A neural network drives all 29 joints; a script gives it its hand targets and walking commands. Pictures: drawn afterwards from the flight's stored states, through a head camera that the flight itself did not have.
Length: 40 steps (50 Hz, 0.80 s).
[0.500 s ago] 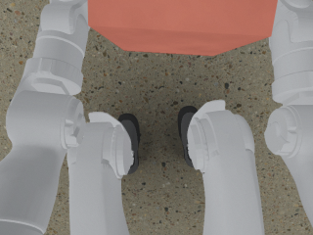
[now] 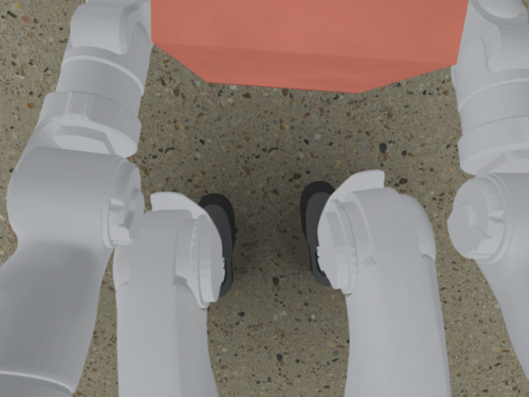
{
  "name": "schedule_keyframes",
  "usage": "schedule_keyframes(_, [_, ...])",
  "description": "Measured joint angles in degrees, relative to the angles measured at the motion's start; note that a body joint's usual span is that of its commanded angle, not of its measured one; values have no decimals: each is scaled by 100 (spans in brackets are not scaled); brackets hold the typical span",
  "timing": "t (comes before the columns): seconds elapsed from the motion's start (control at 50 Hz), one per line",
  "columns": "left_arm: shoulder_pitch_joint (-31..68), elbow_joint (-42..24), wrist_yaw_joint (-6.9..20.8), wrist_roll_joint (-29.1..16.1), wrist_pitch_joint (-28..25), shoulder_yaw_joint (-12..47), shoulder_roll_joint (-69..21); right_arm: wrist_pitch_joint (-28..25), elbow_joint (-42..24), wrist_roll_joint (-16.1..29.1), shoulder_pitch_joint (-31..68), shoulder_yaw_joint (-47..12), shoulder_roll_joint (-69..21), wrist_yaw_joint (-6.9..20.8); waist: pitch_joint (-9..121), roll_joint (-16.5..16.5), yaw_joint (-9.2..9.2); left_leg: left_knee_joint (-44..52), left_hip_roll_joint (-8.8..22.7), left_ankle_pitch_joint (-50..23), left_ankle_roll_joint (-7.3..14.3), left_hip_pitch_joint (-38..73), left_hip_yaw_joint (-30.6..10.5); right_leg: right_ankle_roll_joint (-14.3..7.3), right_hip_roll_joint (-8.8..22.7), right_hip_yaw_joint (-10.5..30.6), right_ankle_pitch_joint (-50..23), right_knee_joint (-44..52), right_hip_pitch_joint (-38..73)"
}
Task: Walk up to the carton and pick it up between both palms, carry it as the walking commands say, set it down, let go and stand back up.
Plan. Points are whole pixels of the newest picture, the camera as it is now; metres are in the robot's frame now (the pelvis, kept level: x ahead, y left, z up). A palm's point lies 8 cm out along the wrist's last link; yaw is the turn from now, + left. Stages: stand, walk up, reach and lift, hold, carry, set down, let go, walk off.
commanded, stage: set down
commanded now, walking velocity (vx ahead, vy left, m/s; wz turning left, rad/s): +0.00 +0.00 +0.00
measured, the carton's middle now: out of the picture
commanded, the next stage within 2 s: none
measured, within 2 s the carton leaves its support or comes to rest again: neither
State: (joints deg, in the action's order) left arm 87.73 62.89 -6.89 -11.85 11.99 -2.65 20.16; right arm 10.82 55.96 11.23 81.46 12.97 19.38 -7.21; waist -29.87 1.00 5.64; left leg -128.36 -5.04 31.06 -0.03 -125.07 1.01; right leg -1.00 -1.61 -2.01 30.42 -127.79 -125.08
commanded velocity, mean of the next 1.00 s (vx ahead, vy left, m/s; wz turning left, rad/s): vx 0.00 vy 0.00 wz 0.00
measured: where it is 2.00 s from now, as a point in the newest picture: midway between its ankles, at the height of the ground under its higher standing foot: (270, 256)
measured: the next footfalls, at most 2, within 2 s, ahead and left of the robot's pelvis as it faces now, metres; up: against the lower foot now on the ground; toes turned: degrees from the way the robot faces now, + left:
none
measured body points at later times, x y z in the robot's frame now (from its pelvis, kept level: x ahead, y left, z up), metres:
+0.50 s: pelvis +0.01 +0.00 +0.00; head +0.36 -0.02 +0.26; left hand +0.58 +0.10 -0.16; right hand +0.54 -0.24 -0.16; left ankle +0.13 +0.11 -0.32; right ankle +0.13 -0.11 -0.32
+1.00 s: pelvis +0.02 +0.00 +0.01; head +0.40 -0.02 +0.24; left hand +0.59 +0.12 -0.19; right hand +0.54 -0.25 -0.19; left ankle +0.13 +0.11 -0.32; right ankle +0.13 -0.11 -0.32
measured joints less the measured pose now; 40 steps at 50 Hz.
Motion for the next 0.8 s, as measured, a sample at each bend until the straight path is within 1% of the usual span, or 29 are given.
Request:
schedule_keyframes(0.28, [39,315,93,122,-142,6,11,-159,359,-53,62,-26,-17,64,147,9,17,-81,-22,0,-24,-107,-35,-29,26,-46,7,-70,-90])
schedule_keyframes(0.46, [-104,335,90,182,-192,-15,-43,-222,448,-31,-62,-111,-31,69,412,-25,1,-101,-4,74,-36,-208,-44,-38,6,-55,57,-85,-209])
schedule_keyframes(0.6, [-117,295,73,172,-331,-1,-38,-405,562,-17,-15,-123,-5,109,253,-75,6,-85,13,56,-25,-121,-11,-11,-11,-19,34,-76,-134])
schedule_keyframes(0.64, [-89,271,44,132,-377,19,-10,-458,627,10,64,-180,29,116,100,-106,13,-67,27,43,-13,-37,8,5,-26,2,16,-60,-58])
schedule_keyframes(0.74, [-35,199,-106,-185,-491,161,15,-549,739,325,185,-496,163,70,-11,-189,17,39,30,13,7,-9,25,17,-31,31,-7,38,-32])
schedule_keyframes(0.8, [10,186,-154,-245,-476,257,48,-547,877,383,277,-548,201,116,-4,-241,8,108,48,54,8,-1,19,17,-53,35,15,115,-34])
